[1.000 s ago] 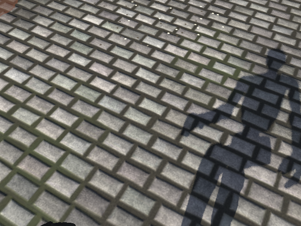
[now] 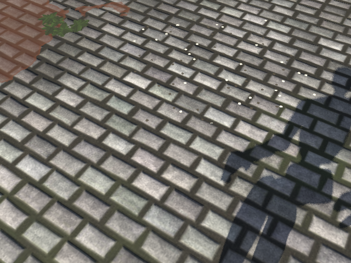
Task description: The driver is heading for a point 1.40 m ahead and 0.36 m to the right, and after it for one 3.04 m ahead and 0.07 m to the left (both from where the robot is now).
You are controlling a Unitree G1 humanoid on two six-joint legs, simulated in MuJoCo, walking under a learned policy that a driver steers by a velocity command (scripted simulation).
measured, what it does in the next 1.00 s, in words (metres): walks ahead, turning right: right foot, then left foot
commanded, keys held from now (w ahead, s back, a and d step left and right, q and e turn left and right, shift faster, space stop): w+e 0.48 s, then w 0.52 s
